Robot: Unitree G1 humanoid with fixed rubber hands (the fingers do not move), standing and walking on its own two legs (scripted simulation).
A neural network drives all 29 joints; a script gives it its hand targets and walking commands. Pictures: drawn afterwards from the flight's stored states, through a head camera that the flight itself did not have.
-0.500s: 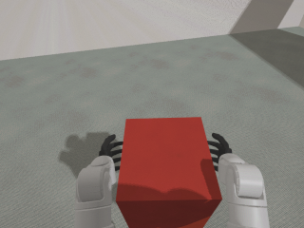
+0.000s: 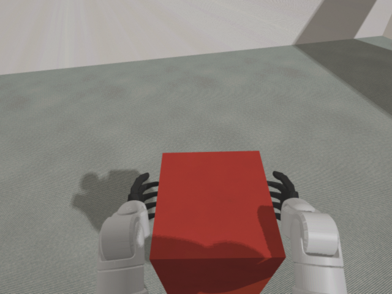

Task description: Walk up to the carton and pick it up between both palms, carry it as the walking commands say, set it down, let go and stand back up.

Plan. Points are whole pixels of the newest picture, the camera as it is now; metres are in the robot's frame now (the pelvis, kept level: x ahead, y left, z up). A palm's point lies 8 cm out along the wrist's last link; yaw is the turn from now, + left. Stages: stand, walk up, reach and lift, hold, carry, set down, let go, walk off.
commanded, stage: carry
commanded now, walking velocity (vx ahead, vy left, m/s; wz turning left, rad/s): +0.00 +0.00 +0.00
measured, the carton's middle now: (212, 226) +0.28 -0.01 +0.01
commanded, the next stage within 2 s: hold in 1.64 s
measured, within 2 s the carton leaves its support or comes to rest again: neither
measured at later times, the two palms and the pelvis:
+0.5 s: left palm (128, 205) +0.30 +0.16 +0.09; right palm (274, 202) +0.29 -0.13 +0.08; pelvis +0.01 +0.02 +0.00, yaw +0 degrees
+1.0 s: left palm (125, 198) +0.32 +0.17 +0.08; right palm (265, 194) +0.31 -0.12 +0.08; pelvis +0.03 +0.03 +0.00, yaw +0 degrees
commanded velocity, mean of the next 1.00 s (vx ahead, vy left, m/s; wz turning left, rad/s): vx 0.00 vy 0.00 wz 0.00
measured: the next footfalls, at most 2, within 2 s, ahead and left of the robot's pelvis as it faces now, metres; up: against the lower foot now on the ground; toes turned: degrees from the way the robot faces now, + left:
none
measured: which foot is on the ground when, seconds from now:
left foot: down 0.00-1.00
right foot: down 0.00-1.00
